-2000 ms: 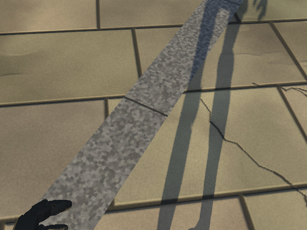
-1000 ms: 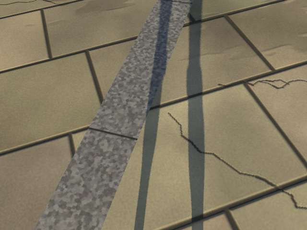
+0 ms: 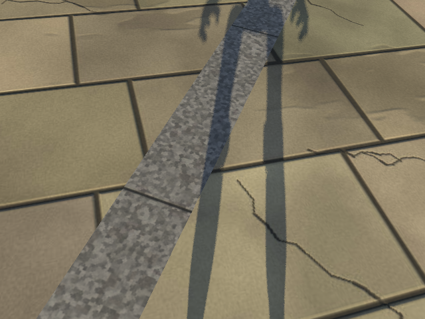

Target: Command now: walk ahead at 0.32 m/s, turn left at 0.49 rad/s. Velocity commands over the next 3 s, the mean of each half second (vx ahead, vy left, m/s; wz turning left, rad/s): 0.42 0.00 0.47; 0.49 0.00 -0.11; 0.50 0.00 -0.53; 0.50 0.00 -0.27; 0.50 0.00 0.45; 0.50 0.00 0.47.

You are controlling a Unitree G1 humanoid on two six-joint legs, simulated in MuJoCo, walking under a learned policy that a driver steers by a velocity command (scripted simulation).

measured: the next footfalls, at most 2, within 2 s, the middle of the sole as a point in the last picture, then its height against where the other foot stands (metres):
right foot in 0.44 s outside the picture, level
left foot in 0.92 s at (119, 284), level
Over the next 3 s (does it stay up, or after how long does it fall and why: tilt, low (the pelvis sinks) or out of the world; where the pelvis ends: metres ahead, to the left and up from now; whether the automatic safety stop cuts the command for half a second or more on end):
stays up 1.59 0.10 0.00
